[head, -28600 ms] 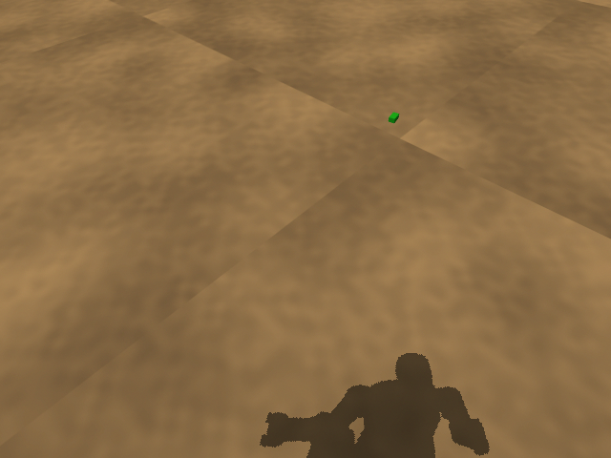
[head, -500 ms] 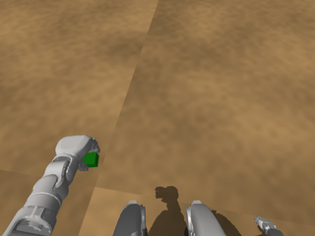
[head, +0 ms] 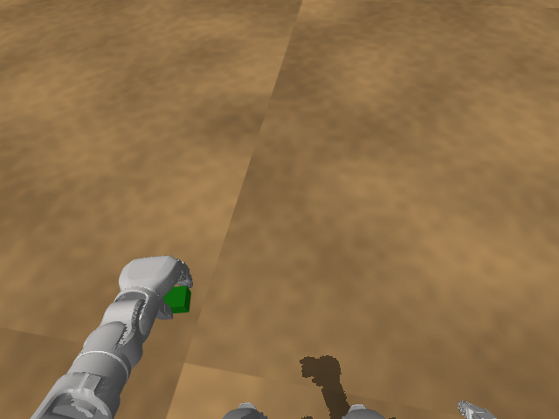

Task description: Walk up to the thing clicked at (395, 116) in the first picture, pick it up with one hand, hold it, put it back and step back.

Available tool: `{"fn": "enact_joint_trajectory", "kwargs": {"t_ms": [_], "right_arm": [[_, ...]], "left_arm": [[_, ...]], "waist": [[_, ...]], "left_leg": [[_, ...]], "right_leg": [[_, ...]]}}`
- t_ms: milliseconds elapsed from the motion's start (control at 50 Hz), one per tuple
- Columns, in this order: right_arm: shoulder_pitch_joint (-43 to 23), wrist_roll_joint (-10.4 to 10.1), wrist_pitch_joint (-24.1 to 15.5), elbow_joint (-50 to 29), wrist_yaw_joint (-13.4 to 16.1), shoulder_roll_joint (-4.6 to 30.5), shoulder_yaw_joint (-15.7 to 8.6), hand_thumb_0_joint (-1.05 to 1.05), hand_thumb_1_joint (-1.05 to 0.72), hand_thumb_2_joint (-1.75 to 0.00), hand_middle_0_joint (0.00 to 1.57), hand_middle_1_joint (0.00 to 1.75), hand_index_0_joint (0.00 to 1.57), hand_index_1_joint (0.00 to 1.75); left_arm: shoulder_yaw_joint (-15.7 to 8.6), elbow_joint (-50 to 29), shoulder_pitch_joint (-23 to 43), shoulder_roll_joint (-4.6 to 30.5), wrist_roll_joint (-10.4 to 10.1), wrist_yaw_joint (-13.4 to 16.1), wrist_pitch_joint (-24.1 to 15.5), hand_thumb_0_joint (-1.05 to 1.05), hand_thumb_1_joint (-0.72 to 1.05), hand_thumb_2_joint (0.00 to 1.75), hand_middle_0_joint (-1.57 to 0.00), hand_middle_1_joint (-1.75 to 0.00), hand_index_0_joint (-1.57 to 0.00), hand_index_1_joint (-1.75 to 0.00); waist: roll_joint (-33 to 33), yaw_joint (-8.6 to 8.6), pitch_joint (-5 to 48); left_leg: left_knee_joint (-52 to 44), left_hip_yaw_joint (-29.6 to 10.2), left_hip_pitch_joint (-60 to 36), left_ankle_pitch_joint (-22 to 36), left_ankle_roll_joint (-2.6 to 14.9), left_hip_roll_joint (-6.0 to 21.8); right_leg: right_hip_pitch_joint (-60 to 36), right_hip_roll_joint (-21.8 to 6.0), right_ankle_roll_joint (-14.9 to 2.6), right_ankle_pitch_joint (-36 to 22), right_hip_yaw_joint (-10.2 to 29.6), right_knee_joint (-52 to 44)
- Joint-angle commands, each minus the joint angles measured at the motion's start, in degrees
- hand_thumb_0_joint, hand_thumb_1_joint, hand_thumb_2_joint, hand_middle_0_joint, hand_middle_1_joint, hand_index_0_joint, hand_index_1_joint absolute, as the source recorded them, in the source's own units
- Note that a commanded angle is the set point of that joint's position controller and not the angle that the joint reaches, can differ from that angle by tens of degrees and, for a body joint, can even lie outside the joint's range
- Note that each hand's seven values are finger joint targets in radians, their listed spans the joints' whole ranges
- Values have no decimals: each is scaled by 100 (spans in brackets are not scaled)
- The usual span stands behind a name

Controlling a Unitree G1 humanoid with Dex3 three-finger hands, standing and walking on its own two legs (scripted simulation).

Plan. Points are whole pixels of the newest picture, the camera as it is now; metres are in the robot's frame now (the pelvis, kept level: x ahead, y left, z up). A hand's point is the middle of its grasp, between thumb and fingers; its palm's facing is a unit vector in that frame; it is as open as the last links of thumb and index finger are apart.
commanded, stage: hold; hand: left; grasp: from above
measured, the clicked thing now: (169, 300) +0.34 +0.23 -0.11
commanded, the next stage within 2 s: crouch in 1.94 s
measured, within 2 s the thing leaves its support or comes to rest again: neither
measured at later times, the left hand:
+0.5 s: hand (156, 283) +0.33 +0.22 -0.03, palm faces -0.46 -0.03 -0.89, open 6.7 cm
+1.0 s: hand (159, 289) +0.31 +0.21 -0.01, palm faces -0.45 -0.03 -0.89, open 6.7 cm
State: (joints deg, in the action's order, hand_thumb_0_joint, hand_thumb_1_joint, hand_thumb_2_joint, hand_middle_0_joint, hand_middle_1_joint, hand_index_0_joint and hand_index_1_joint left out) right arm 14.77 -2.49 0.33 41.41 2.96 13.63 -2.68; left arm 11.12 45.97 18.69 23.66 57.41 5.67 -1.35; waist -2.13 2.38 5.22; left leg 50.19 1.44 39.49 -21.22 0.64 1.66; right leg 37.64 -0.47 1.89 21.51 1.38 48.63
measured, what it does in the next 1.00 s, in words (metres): stands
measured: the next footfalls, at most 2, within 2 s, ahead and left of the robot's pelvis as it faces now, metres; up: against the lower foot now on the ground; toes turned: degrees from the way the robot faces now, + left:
none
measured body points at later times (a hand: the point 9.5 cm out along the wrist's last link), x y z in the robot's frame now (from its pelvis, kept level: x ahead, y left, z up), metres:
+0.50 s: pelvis +0.03 +0.00 +0.02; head +0.05 -0.01 +0.47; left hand +0.35 +0.22 +0.02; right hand +0.14 -0.27 -0.09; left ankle +0.04 +0.11 -0.69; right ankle +0.03 -0.14 -0.69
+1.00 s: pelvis +0.02 -0.01 +0.03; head +0.03 -0.03 +0.48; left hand +0.33 +0.21 +0.05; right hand +0.15 -0.27 -0.09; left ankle +0.04 +0.11 -0.69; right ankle +0.03 -0.14 -0.69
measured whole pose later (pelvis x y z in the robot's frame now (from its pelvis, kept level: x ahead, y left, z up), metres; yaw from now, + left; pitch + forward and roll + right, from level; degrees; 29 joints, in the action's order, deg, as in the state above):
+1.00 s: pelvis +0.02 -0.01 +0.03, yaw +0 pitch +3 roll +0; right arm 12.0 -3.7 4.4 38.7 3.6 14.5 -2.3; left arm 12.6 36.5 13.8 23.6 57.0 -1.1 -2.3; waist -2.8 -0.1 2.3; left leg 33.6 2.3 21.5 -15.5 -0.1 1.2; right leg 21.1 -0.8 1.1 16.9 2.0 34.5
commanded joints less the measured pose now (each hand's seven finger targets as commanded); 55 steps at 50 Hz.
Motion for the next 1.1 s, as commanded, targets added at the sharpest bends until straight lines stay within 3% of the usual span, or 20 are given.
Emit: {"fn": "enact_joint_trajectory", "kwargs": {"t_ms": [0, 80, 120, 200, 240, 280, 320, 360, 380, 460, 480, 560, 720, 760, 820, 840, 1080], "right_arm": [[-11, 15, -211, -634, 83, 856, -268, 0, -90, -90, 20, 30, 20, 30], [-50, 6, -171, -619, 83, 875, -280, 0, -90, -90, 20, 30, 20, 30], [-95, -15, -138, -653, 80, 866, -271, 0, -90, -90, 20, 30, 20, 30], [-108, -27, -100, -652, 69, 868, -277, 0, -90, -90, 20, 30, 20, 30], [-143, -34, -71, -713, 71, 887, -289, 0, -90, -90, 20, 30, 20, 30], [-151, -35, -50, -726, 70, 845, -265, 0, -90, -90, 20, 30, 20, 30], [-156, -42, -27, -732, 73, 874, -283, 0, -90, -90, 20, 30, 20, 30], [-190, -54, 8, -783, 79, 886, -281, 0, -90, -90, 20, 30, 20, 30], [-205, -56, 19, -816, 74, 873, -273, 0, -90, -90, 20, 30, 20, 30], [-273, -63, 51, -870, 74, 878, -272, 0, -90, -90, 20, 30, 20, 30], [-288, -66, 64, -887, 76, 909, -287, 0, -90, -90, 20, 30, 20, 30], [-331, -74, 99, -920, 77, 894, -280, 0, -89, -90, 20, 30, 20, 30], [-480, -94, 122, -1019, 85, 866, -230, 0, -90, -90, 20, 30, 20, 30], [-556, -91, 135, -1043, 95, 870, -230, 0, -90, -90, 20, 30, 20, 30], [-564, -95, 141, -1050, 101, 845, -205, 0, -90, -90, 20, 30, 20, 30], [-593, -99, 138, -1051, 109, 869, -225, 0, -90, -90, 20, 30, 20, 30], [-801, -109, 149, -1077, 141, 821, -155, 0, -90, -90, 20, 30, 20, 30]], "left_arm": [[-525, -1176, 1845, 1202, -2, 165, -60, 0, 80, 17, -113, -22, -116, -18], [-494, -1119, 1815, 1181, 90, 132, -58, 0, 81, 14, -113, -21, -117, -17], [-489, -1252, 1765, 1236, 132, 89, -56, 0, 81, 16, -115, -19, -118, -16], [-433, -1258, 1680, 1156, 63, -97, -96, 0, 84, 20, -116, -22, -119, -18], [-539, -1321, 1542, 1270, 68, -137, -107, 0, 83, 21, -116, -21, -120, -18], [-412, -1354, 1504, 1075, 52, -174, -96, 0, 84, 19, -115, -23, -119, -19], [-433, -1404, 1521, 1114, 18, -235, -89, 0, 86, 19, -117, -21, -121, -17], [-555, -1451, 1499, 1293, 29, -285, -127, 0, 84, 21, -116, -21, -120, -18], [-449, -1550, 1535, 1189, 36, -315, -137, 0, 84, 21, -116, -21, -120, -18], [-454, -1651, 1495, 1158, 58, -336, -145, 0, 82, 16, -114, -19, -118, -15], [-593, -1730, 1498, 1288, 45, -317, -150, 0, 82, 20, -115, -18, -118, -15], [-510, -1759, 1478, 1208, 54, -350, -117, 0, 83, 23, -116, -19, -118, -17], [-426, -1869, 1387, 1129, -16, -438, -81, 0, 82, 19, -113, -21, -117, -17], [-508, -1926, 1376, 1237, -25, -464, -92, 0, 80, 21, -114, -20, -116, -17], [-452, -1962, 1315, 1138, -14, -473, -83, 0, 80, 20, -111, -23, -115, -19], [-555, -2012, 1301, 1242, -39, -466, -90, 0, 80, 19, -111, -22, -116, -18], [-522, -2112, 1315, 1216, -66, -473, -101, 0, 83, 18, -113, -24, -117, -19]], "waist": [[-15, 16, 1602], [-62, 25, 1582], [-70, -65, 1570], [-30, -39, 1480], [55, -126, 1563], [75, -59, 1473], [82, -59, 1478], [63, -126, 1466], [70, -91, 1473], [-68, -127, 1400], [-105, -177, 1453], [-10, -159, 1399], [139, -171, 1155], [78, -246, 1140], [115, -193, 1146], [76, -251, 1189], [175, -258, 975]], "left_leg": [[-974, -125, -1476, 973, -43, -188], [-1113, -120, -1757, 1242, -65, -171], [-1192, -72, -1840, 1345, -51, -203], [-1311, -81, -1970, 1517, -54, -187], [-1337, -51, -2078, 1735, -40, -206], [-1336, -26, -2057, 1868, -34, -223], [-1359, -26, -2128, 2027, -24, -205], [-1398, 12, -2152, 2055, -9, -220], [-1420, 16, -2202, 2073, -7, -222], [-1563, -20, -2336, 2031, -39, -193], [-1584, -13, -2427, 2095, -41, -187], [-1608, 9, -2478, 2200, -14, -194], [-1832, 10, -2467, 1798, 4, -209], [-1904, 32, -2503, 1725, 2, -210], [-1944, 42, -2578, 1719, 9, -225], [-1968, 46, -2633, 1762, 2, -223], [-2167, 110, -2735, 1394, 42, -268]], "right_leg": [[-763, 274, -244, -936, -95, -944], [-925, 290, -252, -1106, -120, -1067], [-1056, 268, -258, -1223, -96, -1158], [-1217, 289, -250, -1354, -109, -1248], [-1406, 286, -246, -1556, -99, -1312], [-1466, 277, -232, -1734, -64, -1349], [-1518, 286, -223, -1861, -84, -1360], [-1582, 270, -225, -1905, -71, -1404], [-1614, 267, -224, -1937, -69, -1406], [-1600, 294, -259, -1762, -115, -1447], [-1645, 291, -263, -1786, -124, -1480], [-1716, 285, -238, -1939, -107, -1540], [-1814, 257, -220, -1626, -77, -1764], [-1865, 254, -227, -1533, -84, -1830], [-1913, 247, -216, -1544, -56, -1865], [-1957, 249, -223, -1565, -68, -1878], [-2053, 189, -175, -1265, -5, -2174]]}}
